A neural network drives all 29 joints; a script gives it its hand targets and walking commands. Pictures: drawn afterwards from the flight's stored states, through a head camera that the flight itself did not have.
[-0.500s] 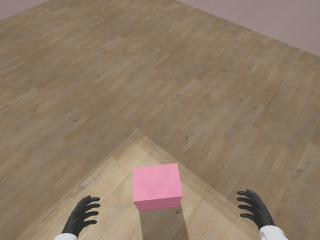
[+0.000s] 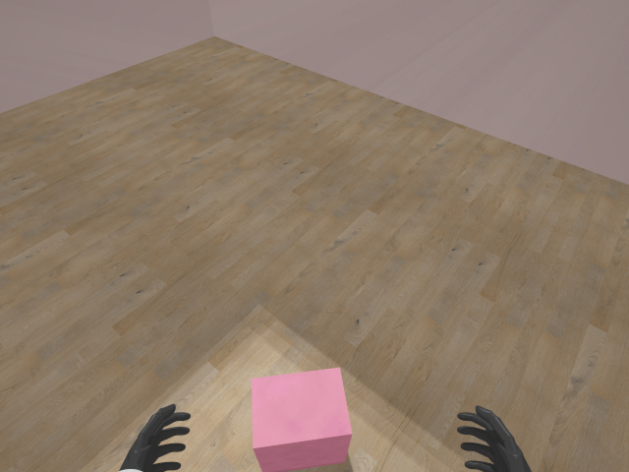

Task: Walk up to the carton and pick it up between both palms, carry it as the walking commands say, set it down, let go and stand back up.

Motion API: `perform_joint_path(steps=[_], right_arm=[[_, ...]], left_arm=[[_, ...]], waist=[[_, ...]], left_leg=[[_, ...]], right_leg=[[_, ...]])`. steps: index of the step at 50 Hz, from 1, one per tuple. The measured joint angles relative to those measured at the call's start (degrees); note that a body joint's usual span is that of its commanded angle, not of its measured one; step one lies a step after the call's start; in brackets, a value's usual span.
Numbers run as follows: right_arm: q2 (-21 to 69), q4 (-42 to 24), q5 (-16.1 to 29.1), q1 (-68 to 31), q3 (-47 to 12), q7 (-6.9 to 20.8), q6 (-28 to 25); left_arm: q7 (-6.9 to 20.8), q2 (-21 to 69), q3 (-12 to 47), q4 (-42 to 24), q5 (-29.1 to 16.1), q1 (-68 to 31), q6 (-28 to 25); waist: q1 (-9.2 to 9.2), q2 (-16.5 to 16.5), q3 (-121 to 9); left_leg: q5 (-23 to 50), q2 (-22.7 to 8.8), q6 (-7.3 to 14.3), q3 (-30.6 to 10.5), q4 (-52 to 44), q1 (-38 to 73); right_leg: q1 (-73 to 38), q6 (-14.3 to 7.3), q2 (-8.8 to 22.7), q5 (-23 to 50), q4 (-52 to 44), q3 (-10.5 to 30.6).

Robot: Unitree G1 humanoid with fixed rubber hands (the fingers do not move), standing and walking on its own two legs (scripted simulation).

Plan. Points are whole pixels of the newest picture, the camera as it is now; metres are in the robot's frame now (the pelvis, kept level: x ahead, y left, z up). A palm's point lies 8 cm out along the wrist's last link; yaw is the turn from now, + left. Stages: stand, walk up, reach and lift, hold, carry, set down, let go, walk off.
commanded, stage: let go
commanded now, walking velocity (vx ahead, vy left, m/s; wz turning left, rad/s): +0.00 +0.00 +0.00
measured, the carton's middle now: (300, 422) +0.39 +0.05 -0.64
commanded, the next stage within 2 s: stand in 0.04 s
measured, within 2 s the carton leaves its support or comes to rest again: neither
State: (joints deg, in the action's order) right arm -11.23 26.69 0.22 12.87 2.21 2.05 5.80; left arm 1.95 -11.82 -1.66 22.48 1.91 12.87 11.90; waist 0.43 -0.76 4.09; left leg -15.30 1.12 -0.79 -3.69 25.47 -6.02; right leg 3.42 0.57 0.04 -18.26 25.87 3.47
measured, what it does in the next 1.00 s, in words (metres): stands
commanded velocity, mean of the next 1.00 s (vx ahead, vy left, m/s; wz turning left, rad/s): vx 0.00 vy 0.00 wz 0.00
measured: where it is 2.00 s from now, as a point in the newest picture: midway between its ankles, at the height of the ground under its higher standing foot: outside the picture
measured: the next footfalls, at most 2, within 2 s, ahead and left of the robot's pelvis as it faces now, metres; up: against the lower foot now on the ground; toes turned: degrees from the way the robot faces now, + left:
none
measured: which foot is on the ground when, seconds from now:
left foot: down 0.00-1.00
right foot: down 0.00-1.00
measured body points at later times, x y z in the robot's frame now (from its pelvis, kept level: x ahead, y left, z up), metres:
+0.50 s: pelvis -0.01 +0.02 +0.00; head -0.02 +0.03 +0.45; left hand +0.11 +0.30 -0.11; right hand +0.10 -0.27 -0.10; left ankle -0.01 +0.13 -0.74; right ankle -0.04 -0.13 -0.74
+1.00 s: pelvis -0.03 +0.01 +0.00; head -0.04 +0.02 +0.45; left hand +0.06 +0.30 -0.12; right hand +0.07 -0.28 -0.11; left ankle -0.01 +0.13 -0.74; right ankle -0.04 -0.13 -0.74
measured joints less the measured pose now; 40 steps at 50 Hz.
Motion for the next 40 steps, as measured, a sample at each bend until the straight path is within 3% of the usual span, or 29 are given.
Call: perform_joint_path(steps=[2,8,13,40], right_arm=[[-0.3,0.2,0.4,0.2,-0.1,-0.2,-0.2],[-2.8,9.8,-1.8,-1.3,1.3,-2.1,-4.3],[-4.7,13.7,-2.0,-0.8,2.5,-3.0,-5.9],[-5.2,23.0,-1.4,-1.6,1.4,-3.5,-6.6]], left_arm=[[-0.5,-0.2,0.0,0.0,-0.2,0.0,0.8],[-2.3,-3.2,-1.9,9.3,-1.2,-1.2,-7.3],[-3.0,-5.0,-2.8,13.9,-0.9,-0.4,-10.2],[-4.2,-6.2,-0.9,24.0,-0.8,1.5,-12.5]], waist=[[-0.09,0.1,-0.6],[-0.71,-0.3,-3.0],[-1.04,-0.8,-3.3],[-0.79,-0.5,-2.1]], left_leg=[[-0.2,0.1,0.2,0.0,0.4,-0.4],[-1.8,-0.1,0.5,-0.1,4.5,-4.5],[-1.9,-0.1,0.7,0.1,5.1,-5.3],[1.1,0.4,1.1,0.3,2.4,-4.7]], right_leg=[[0.3,0.1,0.1,-0.1,0.2,0.0],[3.4,0.7,-0.3,-0.7,2.2,-0.1],[4.0,0.9,-0.3,-0.4,2.2,0.1],[3.7,1.4,0.3,2.1,0.3,0.2]])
